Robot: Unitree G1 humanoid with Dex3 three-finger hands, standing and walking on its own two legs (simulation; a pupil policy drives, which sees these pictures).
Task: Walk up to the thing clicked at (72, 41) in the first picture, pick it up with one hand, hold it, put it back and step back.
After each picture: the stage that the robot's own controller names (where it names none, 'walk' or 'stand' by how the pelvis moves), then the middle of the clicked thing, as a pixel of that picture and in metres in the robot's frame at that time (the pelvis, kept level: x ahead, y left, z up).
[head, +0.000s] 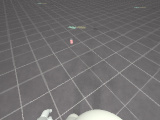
stand; (71, 40) +1.83 +0.58 -0.72
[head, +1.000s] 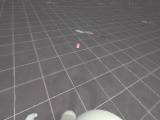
walk; (78, 45) +1.73 +0.27 -0.69
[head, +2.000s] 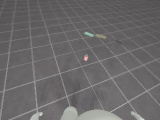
walk; (86, 57) +1.13 +0.07 -0.70
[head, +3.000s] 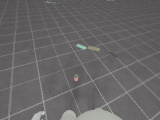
walk; (76, 77) +0.73 +0.17 -0.71
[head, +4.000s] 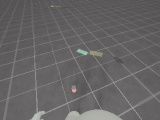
walk; (73, 88) +0.53 +0.23 -0.71
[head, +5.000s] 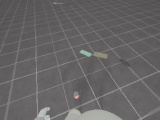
stand; (76, 94) +0.40 +0.20 -0.70
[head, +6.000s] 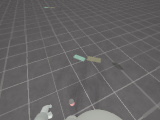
stand; (71, 102) +0.33 +0.22 -0.71
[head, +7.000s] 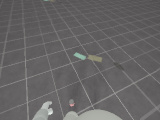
stand; (71, 102) +0.29 +0.18 -0.72
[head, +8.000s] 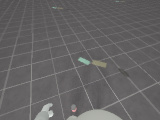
stand; (73, 108) +0.27 +0.17 -0.72
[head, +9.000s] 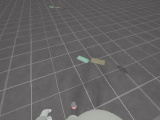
stand; (73, 105) +0.29 +0.19 -0.72
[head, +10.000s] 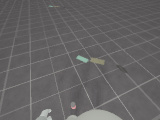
stand; (73, 105) +0.29 +0.20 -0.72
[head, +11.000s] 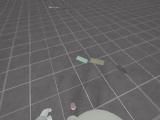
go down; (73, 106) +0.28 +0.20 -0.72
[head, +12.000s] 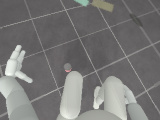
go down; (67, 67) +0.37 +0.20 -0.34
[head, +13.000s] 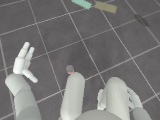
approach; (70, 69) +0.37 +0.19 -0.31
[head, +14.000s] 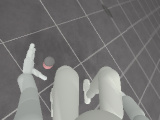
close in; (48, 63) +0.38 +0.21 -0.22
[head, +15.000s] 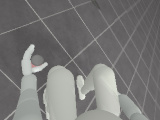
close; (36, 62) +0.38 +0.23 -0.22
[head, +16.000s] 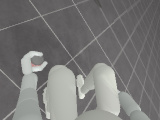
lift; (36, 61) +0.37 +0.22 -0.22
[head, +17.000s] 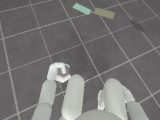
lift; (63, 73) +0.30 +0.20 -0.06
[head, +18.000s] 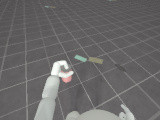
hold; (66, 73) +0.33 +0.18 +0.06
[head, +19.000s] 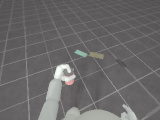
hold; (69, 76) +0.32 +0.17 +0.00
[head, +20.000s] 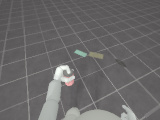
hold; (68, 77) +0.32 +0.17 -0.01
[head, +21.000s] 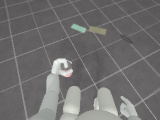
crouch; (66, 69) +0.36 +0.17 -0.06
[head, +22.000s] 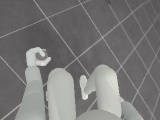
lower; (42, 58) +0.40 +0.21 -0.22
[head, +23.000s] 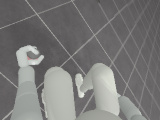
lower; (33, 56) +0.41 +0.23 -0.23
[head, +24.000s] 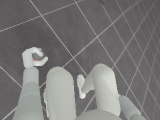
lower; (38, 58) +0.40 +0.22 -0.23
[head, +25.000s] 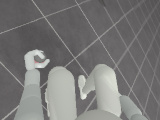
lower; (39, 60) +0.38 +0.22 -0.23
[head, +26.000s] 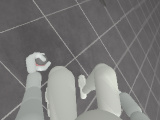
lower; (41, 62) +0.37 +0.21 -0.23
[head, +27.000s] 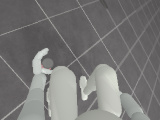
withdraw; (46, 65) +0.35 +0.18 -0.23
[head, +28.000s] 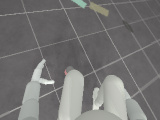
stand; (69, 71) +0.36 +0.15 -0.28
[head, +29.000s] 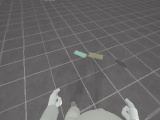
stand; (73, 105) +0.27 +0.15 -0.64
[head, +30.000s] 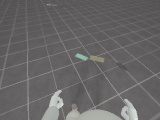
stand; (74, 107) +0.27 +0.15 -0.66
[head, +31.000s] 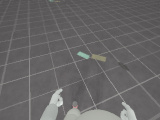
stand; (75, 104) +0.28 +0.15 -0.67
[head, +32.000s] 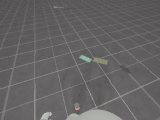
walk; (77, 106) +0.29 +0.15 -0.72
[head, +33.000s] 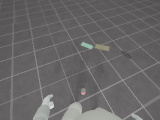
walk; (83, 91) +0.38 +0.07 -0.71
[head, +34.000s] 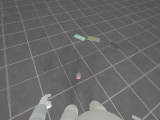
walk; (78, 75) +0.60 +0.11 -0.71
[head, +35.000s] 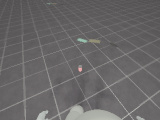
stand; (80, 68) +0.90 +0.23 -0.70
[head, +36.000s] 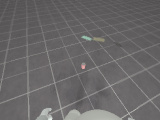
stand; (83, 65) +0.93 +0.15 -0.71
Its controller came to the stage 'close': yes
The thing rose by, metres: 0.73
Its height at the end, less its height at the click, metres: +0.00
